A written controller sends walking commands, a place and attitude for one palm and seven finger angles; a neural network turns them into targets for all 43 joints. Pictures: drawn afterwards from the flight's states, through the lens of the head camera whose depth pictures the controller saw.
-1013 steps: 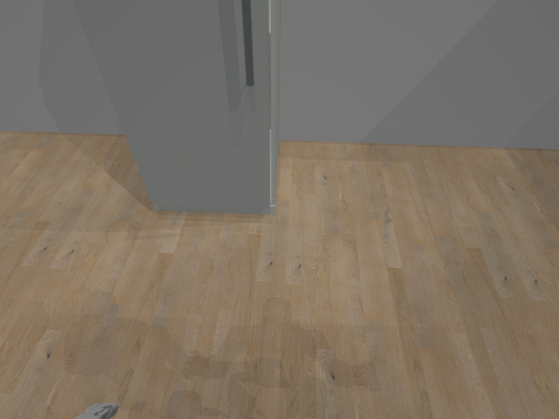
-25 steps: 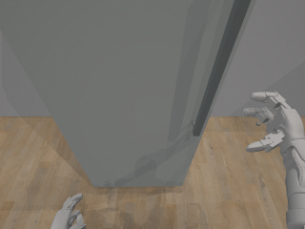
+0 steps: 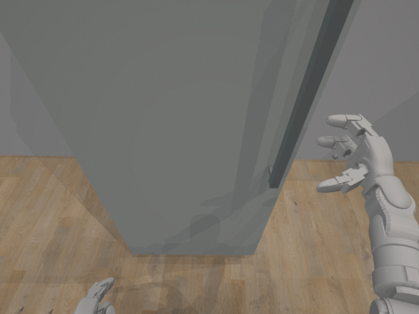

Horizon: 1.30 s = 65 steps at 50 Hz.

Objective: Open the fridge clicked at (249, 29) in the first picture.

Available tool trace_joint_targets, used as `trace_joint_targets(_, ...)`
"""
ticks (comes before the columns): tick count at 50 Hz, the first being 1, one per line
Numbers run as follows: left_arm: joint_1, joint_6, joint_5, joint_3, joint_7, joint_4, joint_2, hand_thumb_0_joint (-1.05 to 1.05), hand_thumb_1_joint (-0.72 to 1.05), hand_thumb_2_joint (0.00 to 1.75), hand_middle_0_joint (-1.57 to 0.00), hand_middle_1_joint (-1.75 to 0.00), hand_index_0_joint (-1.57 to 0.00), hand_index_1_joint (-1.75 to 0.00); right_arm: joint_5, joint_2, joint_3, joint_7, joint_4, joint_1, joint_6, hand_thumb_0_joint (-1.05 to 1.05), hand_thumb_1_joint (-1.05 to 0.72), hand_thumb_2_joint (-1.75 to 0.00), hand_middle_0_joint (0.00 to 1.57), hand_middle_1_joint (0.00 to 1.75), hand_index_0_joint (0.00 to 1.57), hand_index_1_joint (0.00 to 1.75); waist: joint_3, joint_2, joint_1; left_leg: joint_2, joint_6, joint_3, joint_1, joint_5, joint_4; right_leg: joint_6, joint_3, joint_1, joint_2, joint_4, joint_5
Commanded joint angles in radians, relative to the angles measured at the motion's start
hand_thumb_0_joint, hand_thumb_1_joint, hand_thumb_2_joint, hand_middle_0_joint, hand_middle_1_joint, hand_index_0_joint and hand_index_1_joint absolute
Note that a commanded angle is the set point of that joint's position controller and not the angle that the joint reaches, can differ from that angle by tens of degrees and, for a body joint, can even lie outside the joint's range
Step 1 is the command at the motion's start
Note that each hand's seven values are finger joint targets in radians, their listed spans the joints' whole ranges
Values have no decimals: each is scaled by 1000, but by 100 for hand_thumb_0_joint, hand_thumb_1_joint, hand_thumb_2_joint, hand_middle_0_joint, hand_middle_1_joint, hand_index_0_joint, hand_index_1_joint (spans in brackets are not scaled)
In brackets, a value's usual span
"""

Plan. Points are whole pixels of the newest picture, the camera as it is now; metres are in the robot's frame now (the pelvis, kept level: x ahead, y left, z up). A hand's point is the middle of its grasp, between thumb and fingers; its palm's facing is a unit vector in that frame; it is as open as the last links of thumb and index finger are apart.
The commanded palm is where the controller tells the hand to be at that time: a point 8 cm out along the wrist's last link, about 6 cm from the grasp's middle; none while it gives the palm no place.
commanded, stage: move the hooked fingers beside the handle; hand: right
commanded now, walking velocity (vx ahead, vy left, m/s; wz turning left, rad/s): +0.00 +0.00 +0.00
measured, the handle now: (301, 94) +0.45 -0.11 +0.21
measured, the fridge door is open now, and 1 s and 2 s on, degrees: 0 0 0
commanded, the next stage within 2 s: feel for the door with the fingertips in 0.90 s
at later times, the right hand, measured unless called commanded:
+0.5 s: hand (326, 153) +0.39 -0.17 +0.13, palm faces -0.07 +1.00 -0.02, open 14.0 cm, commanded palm +0.37 -0.23 +0.12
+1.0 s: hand (331, 156) +0.39 -0.18 +0.13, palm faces -0.08 +1.00 -0.01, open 14.0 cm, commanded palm +0.36 -0.23 +0.12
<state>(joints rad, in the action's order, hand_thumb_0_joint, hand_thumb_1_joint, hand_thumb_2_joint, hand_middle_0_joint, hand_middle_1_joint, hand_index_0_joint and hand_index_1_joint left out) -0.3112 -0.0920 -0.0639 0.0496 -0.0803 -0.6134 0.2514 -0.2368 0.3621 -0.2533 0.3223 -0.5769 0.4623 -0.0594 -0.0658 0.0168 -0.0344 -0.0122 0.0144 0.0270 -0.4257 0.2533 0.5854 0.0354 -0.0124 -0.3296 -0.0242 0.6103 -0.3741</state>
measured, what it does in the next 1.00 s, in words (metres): stands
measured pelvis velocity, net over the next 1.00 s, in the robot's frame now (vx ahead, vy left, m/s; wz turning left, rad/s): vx -0.01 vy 0.01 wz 0.01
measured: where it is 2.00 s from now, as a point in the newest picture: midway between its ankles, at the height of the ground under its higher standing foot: outside the picture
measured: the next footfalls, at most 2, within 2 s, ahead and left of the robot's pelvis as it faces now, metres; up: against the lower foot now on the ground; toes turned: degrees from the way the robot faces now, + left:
none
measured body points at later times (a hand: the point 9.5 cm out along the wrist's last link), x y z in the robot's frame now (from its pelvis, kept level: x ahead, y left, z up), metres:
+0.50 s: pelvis -0.01 +0.01 +0.00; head +0.01 +0.01 +0.45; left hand +0.09 +0.26 -0.11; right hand +0.39 -0.23 +0.13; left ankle +0.03 +0.11 -0.73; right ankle -0.04 -0.09 -0.73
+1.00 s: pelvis -0.01 +0.01 +0.00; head +0.01 +0.01 +0.45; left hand +0.09 +0.26 -0.10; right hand +0.39 -0.24 +0.13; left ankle +0.03 +0.11 -0.73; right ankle -0.04 -0.09 -0.73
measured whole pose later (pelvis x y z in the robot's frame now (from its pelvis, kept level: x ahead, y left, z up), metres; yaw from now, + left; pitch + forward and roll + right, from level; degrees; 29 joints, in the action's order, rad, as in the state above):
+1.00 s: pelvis -0.01 +0.01 +0.00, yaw +1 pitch +6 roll +0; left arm -0.33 -0.06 -0.07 0.04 -0.06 -0.59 0.26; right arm -0.23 0.38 -0.26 0.33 -0.66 0.51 -0.12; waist -0.07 0.01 -0.04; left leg -0.02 0.02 0.02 -0.46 0.24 0.61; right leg 0.03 -0.02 -0.37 -0.01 0.64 -0.37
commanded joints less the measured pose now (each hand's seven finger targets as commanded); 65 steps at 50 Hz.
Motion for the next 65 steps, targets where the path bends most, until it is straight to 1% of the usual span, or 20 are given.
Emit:
trace_joint_targets(1,12,-35,-1,-51,-11,131,138,0,90,90,-20,-30,-20,-30,-5,205,-47,-13,193,431,-79,0,50,-30,30,120,30,120,-273,46,-3,16,19,-5,192,-298,-29,-25,24,40,35,-76,375)
trace_joint_targets(9,-3,-22,0,-58,-1,122,144,0,90,90,-20,-30,-20,-30,-3,179,-27,-19,136,454,-105,0,50,-30,30,120,30,120,-279,16,-5,14,17,-4,182,-288,-26,-24,26,30,36,-73,358)
trace_joint_targets(10,-1,-21,0,-59,1,126,145,0,90,90,-20,-30,-20,-30,0,199,-45,-25,150,446,-110,0,50,-30,30,120,30,120,-297,25,6,14,19,-6,193,-279,-23,-25,27,28,34,-75,350)
trace_joint_targets(17,0,-8,1,-57,-2,131,149,0,90,90,-20,-30,-20,-30,8,234,-67,-46,131,495,-124,0,50,-30,30,120,30,120,-260,-20,-5,14,15,-15,201,-226,-33,-10,21,-21,33,-82,264)
trace_joint_targets(21,5,-17,1,-55,-4,134,139,0,90,90,-20,-30,-20,-30,6,211,-49,-37,155,496,-145,0,50,-30,30,120,30,120,-305,43,-1,12,16,-22,215,-243,-31,-13,16,8,29,-80,275)
trace_joint_targets(23,0,-14,-1,-54,-5,127,145,0,90,90,-20,-30,-20,-30,2,217,-52,-30,107,492,-139,0,50,-30,30,120,30,120,-268,-9,-13,11,12,-23,215,-241,-39,-7,15,-21,31,-81,257)
trace_joint_targets(29,0,-8,-5,-53,-5,134,153,0,90,90,-20,-30,-20,-30,2,267,-83,-4,54,490,-125,0,50,-30,30,120,30,120,-258,10,-5,17,12,-35,223,-204,-44,-3,5,-69,23,-78,208)
trace_joint_targets(31,-3,-8,-6,-52,-5,132,153,0,90,90,-20,-30,-20,-30,-4,248,-62,3,48,534,-129,0,50,-30,30,120,30,120,-247,-6,-22,15,9,-36,204,-195,-46,-1,6,-75,23,-73,195)
trace_joint_targets(32,-8,-7,-4,-56,-5,132,154,0,90,90,-20,-30,-20,-30,-8,251,-64,6,57,542,-136,0,50,-30,30,120,30,120,-265,-28,-23,16,8,-36,219,-208,-43,1,6,-71,26,-68,210)
trace_joint_targets(34,-2,-9,-5,-55,-4,142,151,0,90,90,-20,-30,-20,-30,-8,263,-74,13,86,527,-146,0,50,-30,30,120,30,120,-306,41,-9,16,12,-41,229,-229,-34,-2,2,-50,21,-64,229)
trace_joint_targets(37,-15,-10,-4,-58,-4,134,156,0,90,90,-20,-30,-20,-30,-12,254,-63,16,70,537,-148,0,50,-30,30,120,30,120,-292,-8,-20,11,12,-30,210,-224,-31,-2,13,-50,27,-60,237)
trace_joint_targets(40,-10,-12,-5,-57,-1,137,151,0,90,90,-20,-30,-20,-30,-11,233,-51,15,95,525,-139,0,50,-30,30,120,30,120,-306,42,-13,11,15,-27,204,-251,-23,-7,13,-30,24,-61,261)
trace_joint_targets(43,-10,-8,-3,-59,3,142,154,0,90,90,-20,-30,-20,-30,-16,264,-98,7,83,439,-126,0,50,-30,30,120,30,120,-299,-7,5,11,13,-30,230,-272,-24,-5,8,-55,26,-59,272)
trace_joint_targets(44,-9,-5,-4,-57,3,142,155,0,90,90,-20,-30,-20,-30,-12,266,-89,7,97,463,-125,0,50,-30,30,120,30,120,-287,-2,-5,11,12,-26,225,-269,-23,-7,9,-61,26,-65,268)
trace_joint_targets(47,-2,-5,-2,-59,6,159,153,0,90,90,-20,-30,-20,-30,-11,257,-83,4,151,432,-127,0,50,-30,30,120,30,120,-306,21,11,11,17,-26,232,-283,-15,-8,10,-38,29,-62,301)
trace_joint_targets(56,14,-20,-4,-55,5,144,144,0,90,90,-20,-30,-20,-30,-16,140,8,-20,175,477,-97,0,50,-30,30,120,30,120,-235,2,-19,6,15,-6,144,-202,-34,-16,30,-9,32,-76,241)
trace_joint_targets(58,18,-21,0,-57,7,145,141,0,90,90,-20,-30,-20,-30,-5,150,-4,-39,200,470,-97,0,50,-30,30,120,30,120,-280,32,-5,10,17,-12,167,-219,-27,-16,27,5,30,-70,266)
trace_joint_targets(61,20,-24,2,-53,10,136,134,0,90,90,-20,-30,-20,-30,5,106,35,-61,194,521,-100,0,50,-30,30,120,30,120,-257,26,-18,8,18,-3,141,-198,-26,-22,34,10,31,-72,252)
trace_joint_targets(62,17,-23,5,-58,11,135,138,0,90,90,-20,-30,-20,-30,7,130,10,-71,202,498,-106,0,50,-30,30,120,30,120,-286,2,-8,8,18,-6,164,-219,-20,-19,33,16,33,-64,280)
trace_joint_targets(65,21,-27,7,-55,19,139,129,0,90,90,-20,-30,-20,-30,12,90,31,-86,224,474,-112,0,50,-30,30,120,30,120,-309,26,4,9,21,-3,177,-264,-7,-28,33,33,32,-65,333)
